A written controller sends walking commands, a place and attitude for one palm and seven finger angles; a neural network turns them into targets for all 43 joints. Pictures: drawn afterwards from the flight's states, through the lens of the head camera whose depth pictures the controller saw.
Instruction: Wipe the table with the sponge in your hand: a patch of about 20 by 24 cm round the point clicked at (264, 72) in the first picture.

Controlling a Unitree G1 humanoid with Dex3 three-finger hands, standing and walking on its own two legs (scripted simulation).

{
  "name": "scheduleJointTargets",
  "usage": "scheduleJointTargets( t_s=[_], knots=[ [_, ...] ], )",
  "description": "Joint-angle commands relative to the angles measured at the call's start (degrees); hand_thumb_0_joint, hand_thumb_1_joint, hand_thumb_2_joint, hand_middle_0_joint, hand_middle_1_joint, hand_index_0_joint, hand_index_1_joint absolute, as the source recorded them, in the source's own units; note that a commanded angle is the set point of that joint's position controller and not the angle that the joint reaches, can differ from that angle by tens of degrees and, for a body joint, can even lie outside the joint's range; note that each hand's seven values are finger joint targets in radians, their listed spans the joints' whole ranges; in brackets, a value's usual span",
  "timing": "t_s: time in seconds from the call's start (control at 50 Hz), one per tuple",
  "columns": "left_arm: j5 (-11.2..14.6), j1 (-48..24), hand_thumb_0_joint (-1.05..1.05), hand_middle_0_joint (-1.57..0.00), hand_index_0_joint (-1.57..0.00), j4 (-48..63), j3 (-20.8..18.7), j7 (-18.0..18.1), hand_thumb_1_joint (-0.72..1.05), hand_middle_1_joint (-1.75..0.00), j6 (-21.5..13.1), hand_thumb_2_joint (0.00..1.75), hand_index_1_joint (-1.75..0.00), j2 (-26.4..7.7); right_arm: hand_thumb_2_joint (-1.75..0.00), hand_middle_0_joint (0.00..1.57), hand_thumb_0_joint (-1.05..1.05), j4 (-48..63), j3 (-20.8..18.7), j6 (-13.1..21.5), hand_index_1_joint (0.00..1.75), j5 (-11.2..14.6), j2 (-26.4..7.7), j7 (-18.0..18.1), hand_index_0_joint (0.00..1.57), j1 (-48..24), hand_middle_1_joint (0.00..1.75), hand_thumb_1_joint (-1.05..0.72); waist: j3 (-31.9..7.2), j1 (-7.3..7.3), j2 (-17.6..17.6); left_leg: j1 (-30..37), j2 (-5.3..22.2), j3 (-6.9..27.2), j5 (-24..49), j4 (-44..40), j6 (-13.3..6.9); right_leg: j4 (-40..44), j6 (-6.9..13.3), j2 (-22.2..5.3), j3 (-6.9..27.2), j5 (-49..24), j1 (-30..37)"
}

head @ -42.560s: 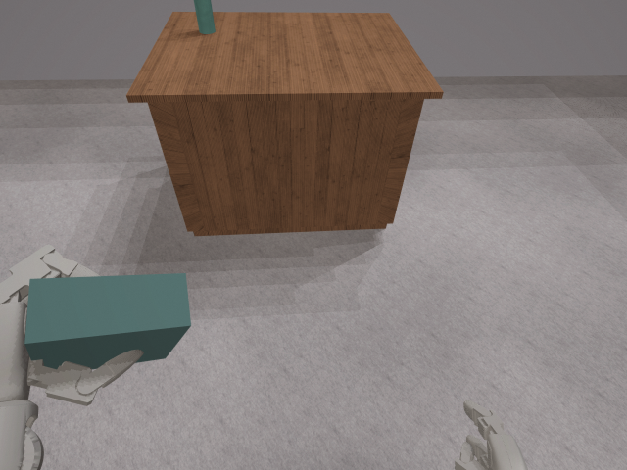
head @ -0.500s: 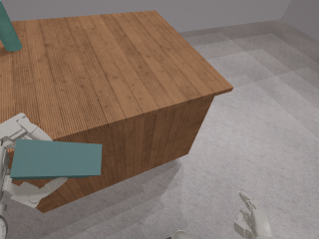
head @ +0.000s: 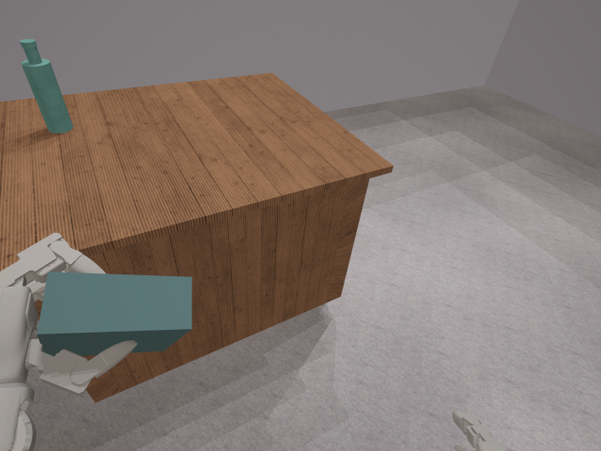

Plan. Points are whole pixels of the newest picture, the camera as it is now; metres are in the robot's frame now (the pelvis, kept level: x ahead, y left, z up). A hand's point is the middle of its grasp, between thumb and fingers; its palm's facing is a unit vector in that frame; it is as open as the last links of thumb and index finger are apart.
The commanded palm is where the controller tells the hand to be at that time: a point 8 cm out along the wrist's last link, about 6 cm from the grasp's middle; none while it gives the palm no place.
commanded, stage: stop stepping back and stand still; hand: left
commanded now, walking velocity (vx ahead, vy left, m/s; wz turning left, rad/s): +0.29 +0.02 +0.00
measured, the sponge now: (137, 318) +0.21 +0.20 +0.14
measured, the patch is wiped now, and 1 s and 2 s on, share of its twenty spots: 1.00 1.00 1.00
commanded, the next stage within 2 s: stand and wait in 1.00 s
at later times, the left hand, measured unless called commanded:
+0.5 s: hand (53, 414) +0.11 +0.22 +0.17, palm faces +0.38 -0.86 -0.33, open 9.5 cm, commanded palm +0.07 +0.26 +0.19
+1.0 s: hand (15, 441) +0.08 +0.23 +0.18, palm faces +0.41 -0.83 -0.37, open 9.5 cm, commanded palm +0.04 +0.27 +0.19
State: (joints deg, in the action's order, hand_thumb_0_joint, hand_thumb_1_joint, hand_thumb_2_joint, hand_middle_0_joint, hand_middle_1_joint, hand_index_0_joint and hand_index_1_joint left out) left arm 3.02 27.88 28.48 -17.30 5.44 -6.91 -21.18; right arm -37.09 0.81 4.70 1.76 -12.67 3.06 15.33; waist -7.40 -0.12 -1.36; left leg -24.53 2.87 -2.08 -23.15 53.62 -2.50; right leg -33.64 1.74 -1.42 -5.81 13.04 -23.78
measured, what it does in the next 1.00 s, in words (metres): walks backwards: left foot, then right foot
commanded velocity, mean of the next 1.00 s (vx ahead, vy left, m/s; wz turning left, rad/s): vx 0.13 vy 0.00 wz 0.00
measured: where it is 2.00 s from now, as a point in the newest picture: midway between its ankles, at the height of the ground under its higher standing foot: outside the picture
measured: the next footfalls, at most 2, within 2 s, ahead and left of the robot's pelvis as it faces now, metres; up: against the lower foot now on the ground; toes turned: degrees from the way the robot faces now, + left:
left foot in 0.04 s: -0.05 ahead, +0.12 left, +0.00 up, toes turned +2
right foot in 0.30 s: -0.01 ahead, -0.12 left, +0.00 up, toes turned +1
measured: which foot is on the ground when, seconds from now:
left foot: up 0.00-0.02, down 0.04-1.00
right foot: down 0.00-0.04, up 0.06-0.28, down 0.30-1.00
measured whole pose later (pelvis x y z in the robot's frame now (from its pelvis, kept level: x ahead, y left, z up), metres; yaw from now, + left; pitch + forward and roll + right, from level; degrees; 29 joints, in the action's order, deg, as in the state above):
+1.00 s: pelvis -0.12 -0.01 +0.00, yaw +2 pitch -2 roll -1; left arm 2.9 28.1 32.3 -18.3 9.3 -6.7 -22.2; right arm -36.2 -0.1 6.7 0.5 -12.6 5.0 13.8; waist 1.0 -0.2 -0.8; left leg -19.2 2.2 0.1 -16.2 36.8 0.5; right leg -40.1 0.3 -0.4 -3.1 22.0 -21.8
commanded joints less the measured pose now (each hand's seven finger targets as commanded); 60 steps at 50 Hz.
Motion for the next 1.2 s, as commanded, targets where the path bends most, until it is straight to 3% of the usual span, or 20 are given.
scheduleJointTargets(
  t_s=[0.0,0.02,0.04,0.06,0.16,0.24,0.28,0.3,0.38,0.46,0.5,0.56,0.62,0.66,0.7,0.86,0.92,1.0,1.06,1.18],
  knots=[
    [1.1,-12.2,0.00,-1.20,-1.20,15.3,-7.6,3.5,0.10,-1.60,-4.0,1.30,-1.60,-10.0,-0.90,0.20,0.00,11.2,-2.3,6.0,0.30,-0.6,-8.9,2.4,0.20,-6.4,0.30,-0.90,-2.7,1.83,20.1,12.4,6.5,13.9,-16.4,-37.5,-5.1,-14.9,0.6,0.1,2.4,19.5,-6.3],
    [0.3,-12.3,0.00,-1.20,-1.20,15.9,-7.0,3.9,0.10,-1.60,-4.2,1.30,-1.60,-10.3,-0.90,0.20,0.00,12.6,-2.3,6.5,0.30,-0.5,-8.4,2.1,0.20,-7.0,0.30,-0.90,1.0,1.79,29.3,13.8,15.4,28.0,-16.7,-42.2,-8.6,-30.5,-1.8,3.1,1.5,19.6,-17.5],
    [-0.6,-15.0,0.00,-1.20,-1.20,17.2,-8.7,3.8,0.10,-1.60,-4.5,1.30,-1.60,-12.1,-0.90,0.20,0.00,12.4,-2.5,7.2,0.30,0.1,-7.7,1.5,0.20,-8.2,0.30,-0.90,1.8,1.16,21.7,9.5,17.0,28.2,-10.3,-42.9,-11.1,-37.9,-1.6,1.3,7.4,15.4,-19.1],
    [-1.0,-11.7,0.00,-1.20,-1.20,12.4,-9.6,3.6,0.10,-1.60,-4.1,1.30,-1.60,-12.8,-0.90,0.20,0.00,11.0,-2.5,7.5,0.30,0.3,-6.5,0.8,0.20,-6.9,0.30,-0.90,0.1,1.71,12.3,13.4,14.0,24.5,1.1,-38.0,-10.0,-38.6,-1.8,-0.4,7.1,12.3,-20.4],
    [0.6,-5.1,0.00,-1.20,-1.20,7.7,-5.9,2.0,0.10,-1.60,-3.7,1.30,-1.60,-8.0,-0.90,0.20,0.00,8.7,-1.9,7.6,0.30,0.2,-6.9,-0.5,0.20,-7.0,0.30,-0.90,10.6,1.12,12.4,-4.5,11.7,15.4,-11.1,-40.8,-6.4,-17.2,-1.8,-2.4,4.6,6.5,-2.9],
    [0.6,-3.7,0.00,-1.20,-1.20,7.0,-7.9,2.1,0.10,-1.60,-3.6,1.30,-1.60,-9.2,-0.90,0.20,0.00,10.2,-2.0,6.4,0.30,-1.1,-8.1,0.7,0.20,-8.4,0.30,-0.90,5.0,-1.73,9.6,-11.3,5.4,8.1,-15.1,-26.5,-3.0,3.2,-0.8,2.5,-1.6,8.0,20.3],
    [-0.2,-5.4,0.00,-1.20,-1.20,7.6,-7.4,1.3,0.10,-1.60,-3.4,1.30,-1.60,-10.2,-0.90,0.20,0.00,9.9,-3.0,5.4,0.30,-0.6,-6.7,0.3,0.20,-7.3,0.30,-0.90,1.9,-1.36,-16.3,-17.2,-2.8,-1.4,-8.7,8.3,-0.4,16.7,4.7,-11.0,16.4,4.2,24.0],
    [0.4,-9.6,0.00,-1.20,-1.20,10.5,-8.3,0.9,0.10,-1.60,-4.1,1.30,-1.60,-11.8,-0.90,0.20,0.00,10.4,-3.9,5.8,0.30,-0.1,-8.0,0.5,0.20,-7.5,0.30,-0.90,1.9,0.18,-17.4,-16.9,-3.4,3.3,-4.7,21.3,0.4,21.8,7.5,-18.4,29.8,3.2,16.1],
    [0.4,-11.4,0.00,-1.20,-1.20,14.1,-8.4,0.7,0.10,-1.60,-5.7,1.30,-1.60,-11.4,-0.90,0.20,0.00,8.1,-4.2,4.8,0.30,-0.1,-7.1,-0.4,0.20,-6.6,0.30,-0.90,5.2,2.14,-7.5,-0.7,4.4,7.8,1.2,12.4,-0.4,21.5,8.2,-18.7,21.1,23.9,-8.8],
    [0.4,-10.5,0.00,-1.20,-1.20,17.4,-6.3,2.9,0.10,-1.60,-5.3,1.30,-1.60,-10.3,-0.90,0.20,0.00,8.8,-2.2,5.9,0.30,-0.9,-6.2,2.1,0.20,-8.1,0.30,-0.90,4.1,2.06,6.3,15.0,0.2,0.0,-4.5,-19.6,-1.3,6.6,3.8,-9.1,7.7,29.8,-14.3],
    [0.4,-11.6,0.00,-1.20,-1.20,18.6,-6.8,4.5,0.10,-1.60,-5.3,1.30,-1.60,-9.1,-0.90,0.20,0.00,9.7,-2.4,7.2,0.30,-1.1,-8.8,2.5,0.20,-7.6,0.30,-0.90,2.9,1.77,28.2,9.6,12.6,25.7,-26.0,-40.6,-7.9,-21.9,-1.5,3.2,-0.7,21.5,-12.5],
    [-0.7,-12.1,0.00,-1.20,-1.20,14.9,-9.2,4.1,0.10,-1.60,-4.6,1.30,-1.60,-11.2,-0.90,0.20,0.00,9.8,-3.5,7.6,0.30,0.1,-6.8,1.0,0.20,-5.2,0.30,-0.90,0.1,1.09,11.0,7.2,11.5,19.5,-7.3,-36.1,-7.9,-27.3,-2.4,0.1,3.2,15.3,-7.9],
    [0.3,-5.1,0.00,-1.20,-1.20,7.8,-7.7,3.4,0.10,-1.60,-3.0,1.30,-1.60,-8.0,-0.90,0.20,0.00,10.0,-2.5,7.2,0.30,0.1,-6.7,0.4,0.20,-7.3,0.30,-0.90,5.6,0.11,13.9,-3.2,9.4,14.0,-11.1,-35.1,-4.9,-7.1,-1.7,-0.2,2.7,12.2,6.0],
    [0.3,-2.4,0.00,-1.20,-1.20,4.4,-6.3,2.6,0.10,-1.60,-2.4,1.30,-1.60,-6.7,-0.90,0.20,0.00,10.5,-2.2,5.5,0.30,-0.8,-7.0,0.6,0.20,-9.3,0.30,-0.90,7.1,-1.97,3.5,-14.0,4.6,8.9,-14.3,-21.6,-1.9,7.2,-0.2,1.8,2.1,7.3,21.2],
    [0.4,-5.4,0.00,-1.20,-1.20,6.6,-5.2,1.1,0.10,-1.60,-2.3,1.30,-1.60,-7.8,-0.90,0.20,0.00,11.0,-3.5,4.3,0.30,-0.1,-7.0,0.3,0.20,-8.7,0.30,-0.90,6.0,-0.25,-19.5,-17.5,-3.9,1.2,-5.9,16.0,1.1,24.0,6.7,-16.8,29.3,10.2,15.4],
    [0.2,-7.1,0.00,-1.20,-1.20,18.9,-7.3,4.0,0.10,-1.60,-4.7,1.30,-1.60,-10.2,-0.90,0.20,0.00,9.9,-2.3,4.7,0.30,-1.5,-5.3,2.1,0.20,-8.8,0.30,-0.90,2.6,1.49,3.3,13.9,0.8,1.4,2.6,-21.7,0.0,13.2,4.5,-10.0,10.2,20.3,-2.7],
    [0.2,-5.4,0.00,-1.20,-1.20,18.4,-6.1,5.9,0.10,-1.60,-4.1,1.30,-1.60,-8.6,-0.90,0.20,0.00,11.6,-2.4,5.8,0.30,-1.3,-7.5,2.6,0.20,-8.6,0.30,-0.90,3.1,0.67,24.2,11.4,14.2,26.2,-10.4,-41.5,-6.1,-10.8,-2.0,1.8,3.5,14.5,-3.3],
    [0.2,-3.0,0.00,-1.20,-1.20,11.4,-8.3,5.1,0.10,-1.60,-2.9,1.30,-1.60,-8.9,-0.90,0.20,0.00,9.7,-2.4,6.3,0.30,-0.4,-6.4,1.7,0.20,-8.1,0.30,-0.90,1.4,-0.32,8.2,4.9,6.4,11.1,8.9,-28.8,-2.1,6.7,-2.8,1.0,4.2,1.2,12.7],
    [0.3,-2.3,0.00,-1.20,-1.20,8.2,-6.2,3.7,0.10,-1.60,-3.2,1.30,-1.60,-7.4,-0.90,0.20,0.00,9.6,-3.2,5.6,0.30,-0.5,-6.2,0.6,0.20,-8.7,0.30,-0.90,3.1,1.11,-10.3,0.4,-1.5,3.9,2.6,-12.5,1.6,18.6,2.7,-11.3,21.7,3.8,11.5],
    [0.2,-5.8,0.00,-1.20,-1.20,14.1,-6.9,4.4,0.10,-1.60,-4.8,1.30,-1.60,-9.1,-0.90,0.20,0.00,9.9,-2.8,5.0,0.30,-1.6,-7.1,1.5,0.20,-10.5,0.30,-0.90,4.6,0.89,7.4,9.5,3.3,10.7,3.9,-31.6,-0.3,10.5,0.5,-4.0,10.3,9.1,4.8]
  ],
)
